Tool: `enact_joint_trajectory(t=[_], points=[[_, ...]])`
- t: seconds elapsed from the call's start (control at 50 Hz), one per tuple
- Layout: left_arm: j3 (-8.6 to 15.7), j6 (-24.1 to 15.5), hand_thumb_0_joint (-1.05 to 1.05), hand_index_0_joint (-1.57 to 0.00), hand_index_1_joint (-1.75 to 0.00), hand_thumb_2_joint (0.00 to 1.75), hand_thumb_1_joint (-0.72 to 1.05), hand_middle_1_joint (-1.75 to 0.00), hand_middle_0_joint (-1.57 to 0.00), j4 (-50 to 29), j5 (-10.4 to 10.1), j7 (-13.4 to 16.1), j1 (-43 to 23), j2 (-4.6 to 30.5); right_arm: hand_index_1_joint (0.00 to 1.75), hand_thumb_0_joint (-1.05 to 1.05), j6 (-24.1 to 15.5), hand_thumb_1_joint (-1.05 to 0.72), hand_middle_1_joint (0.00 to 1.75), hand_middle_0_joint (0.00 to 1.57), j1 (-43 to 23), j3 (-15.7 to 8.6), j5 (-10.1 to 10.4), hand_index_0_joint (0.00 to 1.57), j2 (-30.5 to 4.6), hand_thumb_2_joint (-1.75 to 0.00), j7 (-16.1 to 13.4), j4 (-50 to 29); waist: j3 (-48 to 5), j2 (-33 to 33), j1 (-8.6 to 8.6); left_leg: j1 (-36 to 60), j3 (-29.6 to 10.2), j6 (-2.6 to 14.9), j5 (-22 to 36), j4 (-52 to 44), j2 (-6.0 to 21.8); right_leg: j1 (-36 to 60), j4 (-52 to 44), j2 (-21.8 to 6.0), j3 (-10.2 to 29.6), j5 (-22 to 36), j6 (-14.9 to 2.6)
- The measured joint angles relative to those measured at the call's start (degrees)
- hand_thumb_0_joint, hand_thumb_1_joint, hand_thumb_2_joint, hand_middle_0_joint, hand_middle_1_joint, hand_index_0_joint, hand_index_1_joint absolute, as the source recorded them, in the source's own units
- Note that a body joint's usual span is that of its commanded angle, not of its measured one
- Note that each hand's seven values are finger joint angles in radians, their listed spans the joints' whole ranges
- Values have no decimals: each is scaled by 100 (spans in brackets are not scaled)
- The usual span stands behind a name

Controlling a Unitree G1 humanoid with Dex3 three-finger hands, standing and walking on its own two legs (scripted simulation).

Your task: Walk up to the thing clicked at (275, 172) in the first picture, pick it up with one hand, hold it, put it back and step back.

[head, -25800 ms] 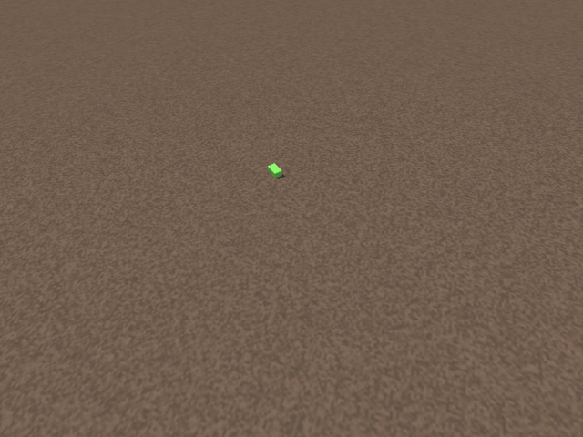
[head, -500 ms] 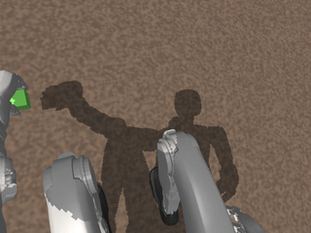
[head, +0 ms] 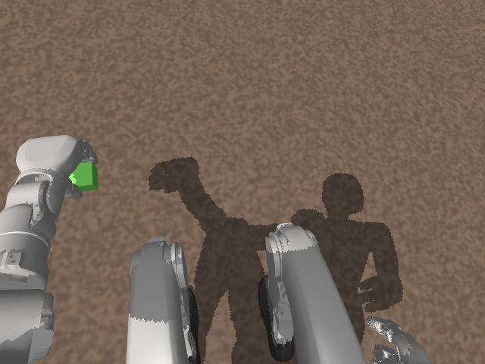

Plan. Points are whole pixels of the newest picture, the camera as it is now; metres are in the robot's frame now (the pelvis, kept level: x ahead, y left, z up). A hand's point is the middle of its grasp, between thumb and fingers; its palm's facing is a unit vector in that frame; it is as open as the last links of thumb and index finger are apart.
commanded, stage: lift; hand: left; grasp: from above
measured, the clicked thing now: (73, 178) +0.45 +0.29 -0.15
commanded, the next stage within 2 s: hold in 1.16 s
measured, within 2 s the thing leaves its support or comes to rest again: neither
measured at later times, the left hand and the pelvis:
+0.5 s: hand out of the picture +0.37 +0.27 +0.10, palm faces -0.42 -0.10 -0.90, open 7.3 cm; pelvis +0.02 +0.00 +0.18, yaw +3 degrees
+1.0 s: hand out of the picture +0.37 +0.25 +0.22, palm faces -0.42 -0.09 -0.90, open 7.3 cm; pelvis +0.06 +0.00 +0.30, yaw +4 degrees
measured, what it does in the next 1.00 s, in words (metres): rises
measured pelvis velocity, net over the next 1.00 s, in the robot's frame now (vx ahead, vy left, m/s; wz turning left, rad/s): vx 0.06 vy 0.00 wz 0.07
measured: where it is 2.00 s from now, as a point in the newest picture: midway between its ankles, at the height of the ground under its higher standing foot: (233, 339)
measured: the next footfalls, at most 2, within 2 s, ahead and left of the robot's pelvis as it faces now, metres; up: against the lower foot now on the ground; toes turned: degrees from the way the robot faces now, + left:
none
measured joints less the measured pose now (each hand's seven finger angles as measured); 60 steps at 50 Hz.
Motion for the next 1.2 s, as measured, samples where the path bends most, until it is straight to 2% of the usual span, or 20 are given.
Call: enact_joint_trajectory(t=[0.2, 0.32, 0.44, 0.74, 0.9, 1.2], points=[[-157, 295, 1, -101, -14, 10, 40, -14, -100, -742, -217, -101, 655, -318, 30, 0, 94, -91, 30, 20, -147, -71, 193, 20, 83, -90, -283, -85, -125, 37, 146, 1186, 53, -31, 104, -1028, -20, 1151, -1003, -7, 50, 111, -4], [-292, 505, 1, -101, -14, 10, 40, -15, -100, -1125, -388, -189, 1121, -487, 30, 0, 135, -91, 30, 20, -155, -81, 279, 20, 159, -90, -458, -55, -124, 36, 199, 2148, 102, -41, 220, -1848, -3, 2078, -1817, 16, 98, 254, -2], [-466, 602, 1, -100, -14, 10, 40, -15, -99, -1397, -446, -164, 1583, -707, 30, 0, 118, -91, 30, 20, -57, -66, 374, 20, 215, -90, -655, 53, -112, 33, 247, 3296, 167, -43, 381, -2807, -6, 3199, -2769, 21, 160, 435, 12], [-885, 714, 1, -100, -14, 11, 40, -15, -99, -808, -390, 120, 2009, -1180, 30, 0, -136, -90, 30, 20, 289, -110, 434, 20, 245, -90, -890, 326, -24, 0, 332, 5901, 344, -67, 856, -5055, 5, 5713, -4978, 49, 333, 955, 9], [-939, 770, 0, -100, -15, 13, 39, -16, -99, -647, -358, 300, 2003, -1377, 30, 0, -129, -90, 30, 20, 372, -169, 406, 20, 212, -90, -883, 377, 161, -18, 369, 6891, 425, -75, 1103, -5971, -4, 6661, -5862, 46, 412, 1210, 8], [-1057, 843, 0, -102, -13, 10, 39, -14, -101, -771, -486, 194, 2166, -1446, 30, 0, -23, -90, 30, 20, 429, -223, 439, 20, 211, -89, -861, 333, 398, -28, 444, 8250, 538, -86, 1510, -7322, -50, 7949, -7126, 11, 524, 1600, 9]])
